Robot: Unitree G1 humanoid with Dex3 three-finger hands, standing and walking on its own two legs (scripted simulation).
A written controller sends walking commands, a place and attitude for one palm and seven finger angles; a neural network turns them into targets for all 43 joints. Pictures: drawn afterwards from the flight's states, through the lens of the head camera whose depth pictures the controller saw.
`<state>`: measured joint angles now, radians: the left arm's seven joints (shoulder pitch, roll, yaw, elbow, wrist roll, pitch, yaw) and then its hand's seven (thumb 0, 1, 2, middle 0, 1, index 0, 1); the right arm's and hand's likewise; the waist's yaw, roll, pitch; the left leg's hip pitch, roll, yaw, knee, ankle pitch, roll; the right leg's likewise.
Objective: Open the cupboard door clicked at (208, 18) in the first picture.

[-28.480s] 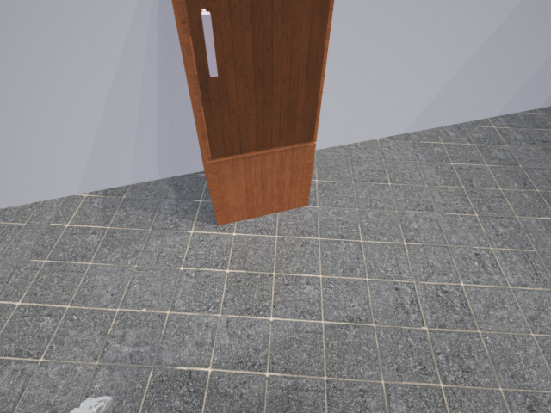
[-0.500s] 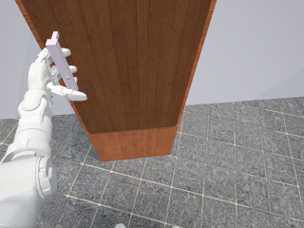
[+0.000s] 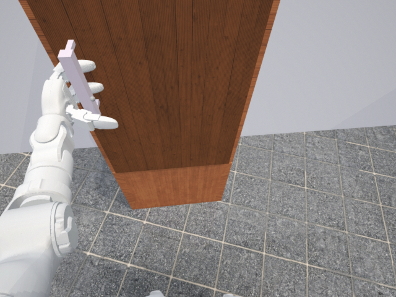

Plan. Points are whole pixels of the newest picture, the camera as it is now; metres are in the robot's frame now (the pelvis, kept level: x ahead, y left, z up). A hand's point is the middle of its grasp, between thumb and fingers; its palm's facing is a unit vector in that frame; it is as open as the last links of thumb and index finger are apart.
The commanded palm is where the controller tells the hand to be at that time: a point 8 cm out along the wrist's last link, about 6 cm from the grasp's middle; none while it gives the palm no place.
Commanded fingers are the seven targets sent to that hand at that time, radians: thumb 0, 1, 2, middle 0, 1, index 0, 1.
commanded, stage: slide the fingers in behind the handle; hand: left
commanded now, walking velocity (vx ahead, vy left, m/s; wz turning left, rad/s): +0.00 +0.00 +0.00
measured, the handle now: (84, 83) +0.53 +0.22 +0.12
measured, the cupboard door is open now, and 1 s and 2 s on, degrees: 0 0 40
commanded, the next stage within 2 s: close the thumb around the handle in 0.14 s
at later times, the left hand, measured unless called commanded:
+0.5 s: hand (91, 99) +0.48 +0.19 +0.12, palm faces +0.06 -1.00 +0.00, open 12.1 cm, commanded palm +0.45 +0.24 +0.12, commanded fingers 0.00 0.28 0.64 -0.36 -1.28 -0.36 -1.28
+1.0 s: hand (91, 99) +0.48 +0.19 +0.12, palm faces +0.07 -1.00 +0.00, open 5.7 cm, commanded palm +0.45 +0.24 +0.12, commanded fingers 0.00 0.90 0.90 -0.40 -1.35 -0.40 -1.35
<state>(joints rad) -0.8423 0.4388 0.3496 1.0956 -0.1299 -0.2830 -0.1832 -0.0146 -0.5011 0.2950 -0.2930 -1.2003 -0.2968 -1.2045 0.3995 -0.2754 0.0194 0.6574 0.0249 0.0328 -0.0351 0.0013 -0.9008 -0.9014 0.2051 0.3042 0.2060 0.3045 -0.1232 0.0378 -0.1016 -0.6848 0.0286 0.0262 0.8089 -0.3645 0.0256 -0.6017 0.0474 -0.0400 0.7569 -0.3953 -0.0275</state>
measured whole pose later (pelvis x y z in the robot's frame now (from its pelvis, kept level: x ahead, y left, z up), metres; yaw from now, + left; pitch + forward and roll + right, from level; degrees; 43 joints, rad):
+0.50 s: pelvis +0.00 +0.00 +0.00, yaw +0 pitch +13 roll -2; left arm -0.83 0.42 0.34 1.09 -0.14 -0.28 -0.18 -0.01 -0.20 0.42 -0.32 -1.23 -0.32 -1.24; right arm 0.39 -0.27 0.02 0.66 0.03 0.03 -0.03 0.00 -0.90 -0.90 0.21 0.30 0.21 0.30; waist -0.12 0.04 -0.10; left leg -0.67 0.02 0.03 0.81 -0.37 0.03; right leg -0.59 0.04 -0.04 0.75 -0.40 -0.02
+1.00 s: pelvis +0.00 +0.00 +0.00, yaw +0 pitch +13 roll -2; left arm -0.81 0.41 0.34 1.06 -0.14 -0.28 -0.16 0.01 0.73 0.80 -0.35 -1.35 -0.36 -1.35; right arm 0.39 -0.27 0.02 0.67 0.03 0.03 -0.03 0.00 -0.90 -0.90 0.21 0.30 0.21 0.30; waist -0.11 0.04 -0.11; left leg -0.66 0.02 0.03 0.80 -0.37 0.03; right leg -0.58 0.04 -0.03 0.75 -0.40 -0.02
